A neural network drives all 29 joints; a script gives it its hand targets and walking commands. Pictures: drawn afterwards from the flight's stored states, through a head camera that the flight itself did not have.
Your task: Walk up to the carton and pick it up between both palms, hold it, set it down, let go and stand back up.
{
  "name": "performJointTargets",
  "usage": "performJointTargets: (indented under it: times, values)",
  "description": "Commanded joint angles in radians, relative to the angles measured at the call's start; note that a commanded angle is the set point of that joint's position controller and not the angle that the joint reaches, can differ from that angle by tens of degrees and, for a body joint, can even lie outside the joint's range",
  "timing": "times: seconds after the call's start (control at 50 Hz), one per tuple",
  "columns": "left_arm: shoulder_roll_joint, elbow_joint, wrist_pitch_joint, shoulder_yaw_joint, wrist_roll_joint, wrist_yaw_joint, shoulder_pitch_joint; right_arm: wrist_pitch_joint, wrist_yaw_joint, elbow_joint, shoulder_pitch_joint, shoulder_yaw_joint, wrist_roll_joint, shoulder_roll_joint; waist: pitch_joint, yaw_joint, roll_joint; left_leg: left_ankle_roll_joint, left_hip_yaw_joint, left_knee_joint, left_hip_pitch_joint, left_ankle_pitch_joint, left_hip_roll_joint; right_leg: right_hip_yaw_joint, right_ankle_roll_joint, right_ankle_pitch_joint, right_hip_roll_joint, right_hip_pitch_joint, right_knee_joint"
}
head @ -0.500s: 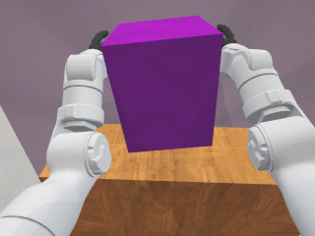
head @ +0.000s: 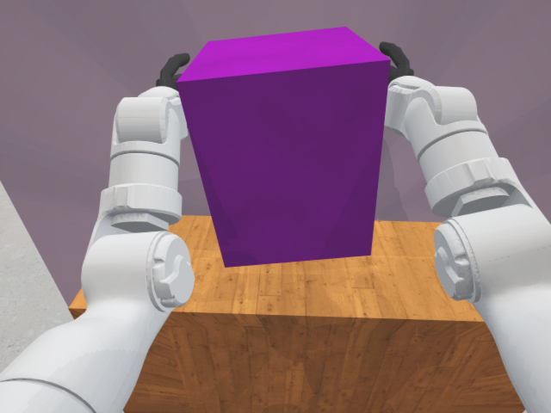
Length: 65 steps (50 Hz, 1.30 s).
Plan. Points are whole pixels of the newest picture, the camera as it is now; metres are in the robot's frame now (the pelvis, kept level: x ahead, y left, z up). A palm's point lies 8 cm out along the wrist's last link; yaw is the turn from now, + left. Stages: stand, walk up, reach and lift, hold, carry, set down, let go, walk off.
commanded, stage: hold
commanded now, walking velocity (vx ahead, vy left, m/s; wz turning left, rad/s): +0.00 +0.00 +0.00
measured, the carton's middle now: (286, 144) +0.37 -0.01 +0.28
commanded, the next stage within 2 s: none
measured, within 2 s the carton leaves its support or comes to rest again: neither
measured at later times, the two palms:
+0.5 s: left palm (171, 106) +0.38 +0.14 +0.33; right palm (396, 96) +0.37 -0.15 +0.34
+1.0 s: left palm (169, 98) +0.37 +0.14 +0.34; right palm (400, 91) +0.36 -0.15 +0.35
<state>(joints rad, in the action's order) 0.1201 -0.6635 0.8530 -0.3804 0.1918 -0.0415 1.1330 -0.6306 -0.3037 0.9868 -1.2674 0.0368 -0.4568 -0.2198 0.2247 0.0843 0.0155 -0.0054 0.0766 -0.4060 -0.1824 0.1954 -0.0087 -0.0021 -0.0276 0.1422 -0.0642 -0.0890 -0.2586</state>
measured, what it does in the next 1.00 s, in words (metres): stands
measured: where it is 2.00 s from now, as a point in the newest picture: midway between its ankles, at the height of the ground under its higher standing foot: outside the picture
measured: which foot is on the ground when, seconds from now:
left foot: down 0.00-1.00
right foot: down 0.00-1.00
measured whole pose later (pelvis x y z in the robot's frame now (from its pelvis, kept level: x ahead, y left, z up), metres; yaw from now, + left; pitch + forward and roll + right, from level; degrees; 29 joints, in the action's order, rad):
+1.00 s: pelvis +0.00 +0.00 +0.00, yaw +0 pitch -2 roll -2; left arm 0.12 -0.68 0.86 -0.40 0.20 -0.05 1.15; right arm -0.63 -0.30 1.01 -1.27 0.02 -0.47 -0.22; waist 0.25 0.08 0.01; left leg -0.01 0.08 -0.40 -0.16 0.20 -0.01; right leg 0.01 -0.03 0.15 -0.07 -0.07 -0.26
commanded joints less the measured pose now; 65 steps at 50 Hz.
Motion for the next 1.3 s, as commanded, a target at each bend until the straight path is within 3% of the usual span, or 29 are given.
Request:
performJointTargets:
  times: [0.0, 0.72, 0.74, 0.78, 0.86, 0.9, 0.96, 0.98, 1.1, 1.28]
  values:
    - [-0.611, 0.137, -0.085, 0.271, -0.160, 0.111, 0.802, -0.006, 0.120, -0.289, -0.758, 0.107, -0.173, 0.698, 0.255, 0.007, 0.031, -0.045, -0.003, 0.037, 0.088, -0.203, 0.029, 0.034, 0.061, -0.166, -0.005, 0.072, 0.018]
    - [-0.613, 0.134, -0.088, 0.271, -0.162, 0.109, 0.806, -0.006, 0.121, -0.292, -0.764, 0.107, -0.178, 0.696, 0.263, 0.007, 0.032, -0.046, 0.000, 0.033, 0.091, -0.210, 0.029, 0.036, 0.060, -0.170, -0.006, 0.069, 0.019]
    - [-0.629, 0.230, -0.098, 0.305, -0.202, 0.104, 0.838, 0.004, 0.120, -0.371, -0.774, 0.122, -0.207, 0.716, 0.389, 0.012, 0.038, -0.051, 0.004, 0.021, 0.130, -0.267, 0.031, 0.036, 0.071, -0.227, -0.008, 0.109, -0.002]
    - [-0.627, 0.211, -0.085, 0.301, -0.192, 0.096, 0.824, -0.008, 0.114, -0.354, -0.752, 0.115, -0.209, 0.691, 0.346, 0.024, 0.042, -0.060, 0.004, 0.012, 0.157, -0.298, 0.031, 0.027, 0.074, -0.255, -0.016, 0.097, 0.000]
    - [-0.593, 0.115, -0.075, 0.232, -0.149, 0.114, 0.796, -0.020, 0.123, -0.242, -0.727, 0.076, -0.166, 0.675, 0.197, 0.001, 0.012, -0.035, -0.005, 0.073, 0.070, -0.131, 0.022, 0.034, 0.064, -0.078, -0.004, 0.046, 0.026]
    - [-0.606, 0.123, -0.079, 0.250, -0.154, 0.116, 0.818, -0.011, 0.128, -0.247, -0.750, 0.074, -0.167, 0.674, 0.221, 0.004, 0.041, -0.045, -0.004, 0.059, 0.071, -0.171, 0.022, 0.037, 0.057, -0.113, -0.004, 0.055, 0.019]
    - [-0.601, 0.126, -0.080, 0.246, -0.152, 0.115, 0.813, -0.011, 0.125, -0.256, -0.758, 0.095, -0.187, 0.674, 0.243, -0.005, 0.040, -0.048, -0.003, 0.044, 0.098, -0.219, 0.024, 0.036, 0.059, -0.149, -0.007, 0.069, 0.017]
    - [-0.597, 0.102, -0.076, 0.240, -0.146, 0.117, 0.803, -0.015, 0.124, -0.240, -0.746, 0.083, -0.181, 0.663, 0.217, 0.006, 0.042, -0.049, -0.004, 0.048, 0.099, -0.202, 0.024, 0.038, 0.059, -0.141, -0.005, 0.057, 0.024]
    - [-0.581, 0.095, -0.081, 0.220, -0.144, 0.123, 0.802, -0.010, 0.119, -0.263, -0.759, 0.093, -0.179, 0.683, 0.233, -0.005, 0.003, -0.037, -0.008, 0.048, 0.085, -0.198, 0.033, 0.040, 0.070, -0.157, -0.001, 0.077, 0.023]
    - [-0.599, 0.114, -0.081, 0.247, -0.155, 0.123, 0.791, -0.003, 0.112, -0.301, -0.757, 0.086, -0.178, 0.676, 0.244, 0.016, 0.031, -0.043, -0.005, 0.041, 0.105, -0.195, 0.033, 0.042, 0.071, -0.176, 0.002, 0.066, 0.027]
